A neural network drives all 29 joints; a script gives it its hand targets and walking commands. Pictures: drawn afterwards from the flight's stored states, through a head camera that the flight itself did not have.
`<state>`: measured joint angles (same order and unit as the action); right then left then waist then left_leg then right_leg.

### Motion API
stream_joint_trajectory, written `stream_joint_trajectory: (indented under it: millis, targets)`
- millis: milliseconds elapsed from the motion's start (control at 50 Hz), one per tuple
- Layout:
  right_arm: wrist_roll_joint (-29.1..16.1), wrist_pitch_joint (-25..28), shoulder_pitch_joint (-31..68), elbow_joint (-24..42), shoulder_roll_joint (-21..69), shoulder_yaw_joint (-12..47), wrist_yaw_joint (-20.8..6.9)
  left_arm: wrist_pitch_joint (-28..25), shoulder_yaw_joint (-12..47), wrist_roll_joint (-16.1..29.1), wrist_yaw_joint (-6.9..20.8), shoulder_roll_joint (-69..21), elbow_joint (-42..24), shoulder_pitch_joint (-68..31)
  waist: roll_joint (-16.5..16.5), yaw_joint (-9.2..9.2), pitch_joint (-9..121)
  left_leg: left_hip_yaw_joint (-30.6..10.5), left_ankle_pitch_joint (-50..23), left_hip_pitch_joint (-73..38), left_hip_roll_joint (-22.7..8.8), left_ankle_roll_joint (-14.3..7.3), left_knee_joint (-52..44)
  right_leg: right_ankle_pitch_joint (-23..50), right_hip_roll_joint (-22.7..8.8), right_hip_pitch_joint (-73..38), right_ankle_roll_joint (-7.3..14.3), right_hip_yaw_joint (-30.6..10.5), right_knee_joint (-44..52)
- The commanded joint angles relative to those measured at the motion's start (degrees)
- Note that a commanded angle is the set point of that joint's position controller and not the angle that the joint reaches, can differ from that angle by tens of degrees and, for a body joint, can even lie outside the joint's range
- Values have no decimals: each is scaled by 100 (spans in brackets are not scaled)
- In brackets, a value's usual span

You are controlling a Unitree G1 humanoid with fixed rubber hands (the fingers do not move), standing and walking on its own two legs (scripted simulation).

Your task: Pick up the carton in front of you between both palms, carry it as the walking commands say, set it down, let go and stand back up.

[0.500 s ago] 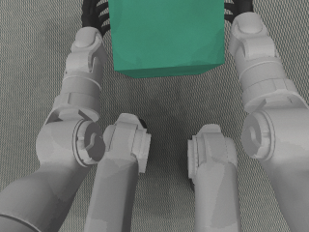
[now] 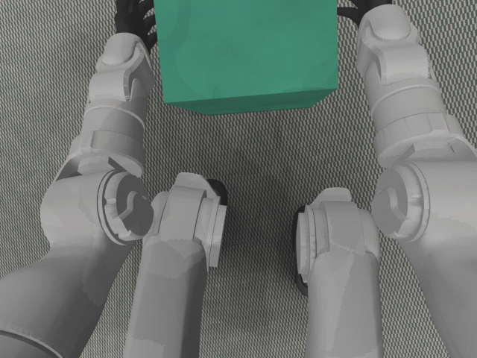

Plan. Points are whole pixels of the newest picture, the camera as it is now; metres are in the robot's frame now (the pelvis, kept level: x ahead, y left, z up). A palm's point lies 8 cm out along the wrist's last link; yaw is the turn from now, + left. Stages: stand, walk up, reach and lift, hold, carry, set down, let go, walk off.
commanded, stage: set down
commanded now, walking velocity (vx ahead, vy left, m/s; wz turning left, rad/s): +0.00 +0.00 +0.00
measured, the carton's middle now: (250, 40) +0.52 +0.04 -0.25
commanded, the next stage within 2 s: let go in 1.34 s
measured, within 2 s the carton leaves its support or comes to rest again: neither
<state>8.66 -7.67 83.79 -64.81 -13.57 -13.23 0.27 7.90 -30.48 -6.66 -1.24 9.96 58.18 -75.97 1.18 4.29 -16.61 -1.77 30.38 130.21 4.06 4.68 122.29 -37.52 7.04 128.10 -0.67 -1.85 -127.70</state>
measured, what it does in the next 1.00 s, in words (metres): rises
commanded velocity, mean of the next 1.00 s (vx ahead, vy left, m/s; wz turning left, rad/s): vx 0.00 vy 0.00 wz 0.00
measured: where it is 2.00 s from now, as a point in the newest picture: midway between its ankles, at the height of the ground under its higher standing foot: (256, 251)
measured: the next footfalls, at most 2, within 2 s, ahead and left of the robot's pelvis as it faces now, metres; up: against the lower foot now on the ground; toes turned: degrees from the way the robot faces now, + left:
none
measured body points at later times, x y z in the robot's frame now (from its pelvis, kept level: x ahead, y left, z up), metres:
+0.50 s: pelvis +0.00 +0.01 +0.01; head +0.35 +0.00 +0.28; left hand +0.52 +0.22 -0.13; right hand +0.58 -0.15 -0.13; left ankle +0.13 +0.13 -0.34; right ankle +0.09 -0.11 -0.34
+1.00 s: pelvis +0.01 +0.01 +0.14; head +0.34 +0.00 +0.45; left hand +0.51 +0.23 +0.03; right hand +0.58 -0.16 +0.02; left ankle +0.12 +0.13 -0.34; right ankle +0.09 -0.11 -0.34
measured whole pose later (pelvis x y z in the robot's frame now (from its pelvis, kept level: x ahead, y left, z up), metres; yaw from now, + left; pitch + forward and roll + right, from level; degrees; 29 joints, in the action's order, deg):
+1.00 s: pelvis +0.01 +0.01 +0.14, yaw -1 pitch +47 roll +1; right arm -2.8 -10.6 71.9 -54.2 -22.2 -7.7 0.8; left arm 9.5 -17.9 6.5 -7.1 10.8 42.2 -60.8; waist -0.8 5.9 1.7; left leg -1.0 25.3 116.2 1.9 1.6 94.2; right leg -31.2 3.7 114.1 -0.2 -1.9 -98.1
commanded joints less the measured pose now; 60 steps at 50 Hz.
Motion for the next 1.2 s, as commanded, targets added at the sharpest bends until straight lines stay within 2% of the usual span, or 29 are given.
stream_joint_trajectory:
  millis: [0,40,60,100,180,220,280,340,420,460,560,680,940,1180]
  targets:
    - [-115,160,1580,111,1685,619,-451,-222,792,167,586,-2039,11,-1842,-563,-56,4514,570,-1432,-2450,99,-100,-451,1554,-118,-1834,12,36,1428]
    - [-200,289,1204,124,-352,327,28,-446,389,214,88,-49,100,-1156,-570,-20,4746,598,-1472,-2654,-24,-38,-436,1590,-237,-2018,-52,25,1435]
    - [-370,368,1168,169,-1218,363,264,-574,326,331,-181,812,152,-929,-550,32,4881,591,-1534,-2741,-91,-25,-444,1611,-301,-2102,-77,-5,1433]
    - [-821,444,1434,216,-1442,670,396,-724,560,712,-400,1131,240,-1024,-625,155,5109,543,-1692,-2793,-170,-68,-465,1691,-393,-2225,-124,-72,1384]
    - [-1677,566,1805,389,-1385,1371,320,-900,1138,1378,-446,1233,258,-1262,-775,343,5590,451,-2123,-2855,-294,-210,-376,1997,-500,-2313,-111,-132,1236]
    - [-1968,584,1906,544,-1363,1623,274,-934,1397,1645,-439,1232,118,-1320,-811,417,5978,433,-2310,-3038,-332,-230,-371,2119,-522,-2544,-95,-136,1184]
    - [-2177,548,1838,685,-1480,1759,271,-907,1632,1935,-494,1315,-123,-1274,-821,440,6647,439,-2463,-3474,-338,-224,-415,2170,-536,-2941,-76,-64,1140]
    - [-2132,457,1640,839,-1689,1645,340,-816,1682,2075,-615,1422,-495,-1084,-795,376,7442,496,-2537,-4027,-284,-196,-538,2158,-507,-3329,-70,102,1165]
    - [-1857,253,1473,1410,-1866,1264,438,-591,1686,2045,-780,1448,-1316,-800,-744,266,8564,590,-2532,-4879,-154,-209,-853,2043,-384,-3768,-18,350,1436]
    - [-1718,92,1342,1532,-1856,1067,461,-406,1652,1938,-836,1370,-1583,-664,-689,250,8528,631,-2300,-4930,-102,-226,-1099,1802,-329,-3777,26,409,1676]
    - [-1466,-33,901,1095,-1608,731,321,-192,1492,1590,-808,918,-1456,-337,-527,206,7101,595,-1753,-4235,-88,-197,-1637,1283,-319,-2970,79,358,2248]
    - [-1301,78,657,829,-1506,568,159,-204,1338,1338,-712,700,-1465,-156,-446,237,7006,579,-1902,-4343,-72,-149,-2181,1416,-295,-2824,87,319,2796]
    - [-1136,-198,507,1795,-1504,485,59,63,1187,1316,-588,815,-2307,374,-913,321,8411,692,-2415,-5137,8,-160,-3448,2275,-175,-4870,-34,358,4012]
    - [-887,-153,-151,1657,-1303,197,-150,23,1067,1054,-367,583,-2299,920,-743,298,7884,617,-2784,-5930,-11,-127,-4830,2790,-193,-5657,-65,233,5401]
